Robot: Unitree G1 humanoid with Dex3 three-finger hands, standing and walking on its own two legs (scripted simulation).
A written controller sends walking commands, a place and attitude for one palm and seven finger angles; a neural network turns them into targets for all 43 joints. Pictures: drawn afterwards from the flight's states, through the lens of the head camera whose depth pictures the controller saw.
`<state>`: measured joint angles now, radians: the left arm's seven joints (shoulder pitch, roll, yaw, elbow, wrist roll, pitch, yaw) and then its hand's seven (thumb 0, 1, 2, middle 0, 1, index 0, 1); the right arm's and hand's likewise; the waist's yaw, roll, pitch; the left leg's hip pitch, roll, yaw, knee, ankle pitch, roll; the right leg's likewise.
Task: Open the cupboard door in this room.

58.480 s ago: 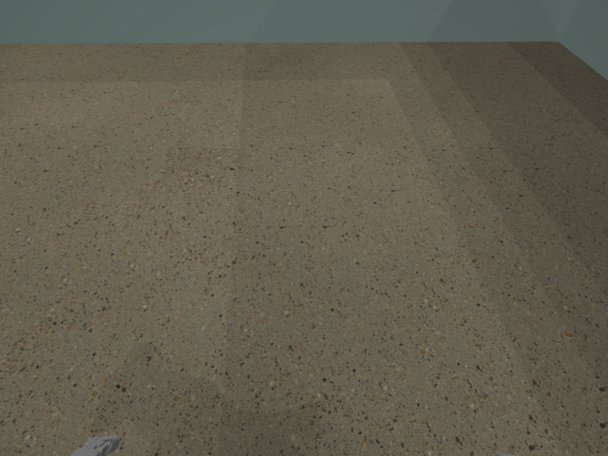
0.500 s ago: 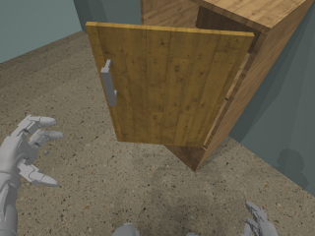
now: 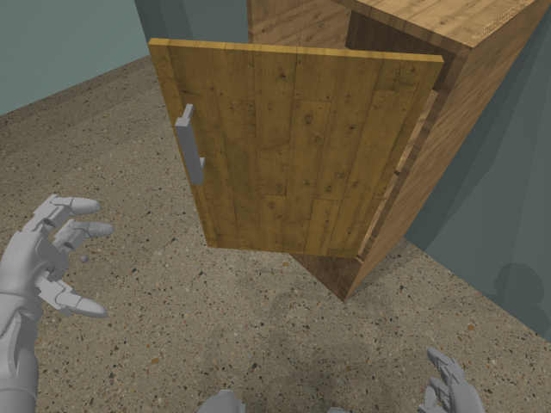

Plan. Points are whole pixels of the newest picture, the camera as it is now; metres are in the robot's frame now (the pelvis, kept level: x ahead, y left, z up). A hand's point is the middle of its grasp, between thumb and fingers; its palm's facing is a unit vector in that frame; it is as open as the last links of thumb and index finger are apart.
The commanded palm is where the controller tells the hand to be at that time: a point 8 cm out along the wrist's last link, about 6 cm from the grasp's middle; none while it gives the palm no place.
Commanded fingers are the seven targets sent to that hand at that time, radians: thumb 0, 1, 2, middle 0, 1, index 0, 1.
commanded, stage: move the hooked fingers beside the handle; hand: left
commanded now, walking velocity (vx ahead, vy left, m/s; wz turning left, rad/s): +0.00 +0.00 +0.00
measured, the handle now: (193, 146) +0.54 +0.18 +0.05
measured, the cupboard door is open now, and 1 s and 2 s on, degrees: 41 41 41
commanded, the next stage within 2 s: none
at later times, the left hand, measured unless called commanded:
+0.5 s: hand (111, 214) +0.37 +0.27 +0.06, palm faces -0.02 -1.00 -0.02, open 14.0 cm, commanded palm +0.35 +0.31 +0.07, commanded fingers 0.00 -0.50 0.30 -0.30 -1.20 -0.30 -1.20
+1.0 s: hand (136, 182) +0.44 +0.25 +0.06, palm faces -0.02 -1.00 -0.01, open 14.0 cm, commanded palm +0.42 +0.30 +0.06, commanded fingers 0.00 -0.50 0.30 -0.30 -1.20 -0.30 -1.20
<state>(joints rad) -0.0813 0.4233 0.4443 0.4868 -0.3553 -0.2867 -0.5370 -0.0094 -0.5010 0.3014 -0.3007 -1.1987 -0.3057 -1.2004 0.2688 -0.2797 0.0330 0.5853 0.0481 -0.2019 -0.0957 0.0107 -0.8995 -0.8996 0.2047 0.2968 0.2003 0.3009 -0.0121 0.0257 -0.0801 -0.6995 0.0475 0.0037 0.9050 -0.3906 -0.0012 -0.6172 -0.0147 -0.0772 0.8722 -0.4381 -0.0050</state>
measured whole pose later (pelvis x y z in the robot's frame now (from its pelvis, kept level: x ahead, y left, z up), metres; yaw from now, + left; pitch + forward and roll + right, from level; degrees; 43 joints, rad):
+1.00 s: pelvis +0.00 +0.01 -0.01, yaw -2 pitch +16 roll -2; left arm -0.63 0.53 0.45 1.00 -0.19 -0.36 -0.45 -0.01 -0.50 0.30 -0.30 -1.20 -0.30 -1.20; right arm 0.33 -0.27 0.03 0.62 0.03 -0.02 -0.06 0.01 -0.90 -0.90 0.20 0.30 0.20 0.30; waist -0.10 0.01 -0.09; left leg -0.85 0.06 0.02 0.98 -0.41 0.01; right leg -0.77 0.00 -0.05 0.93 -0.44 0.01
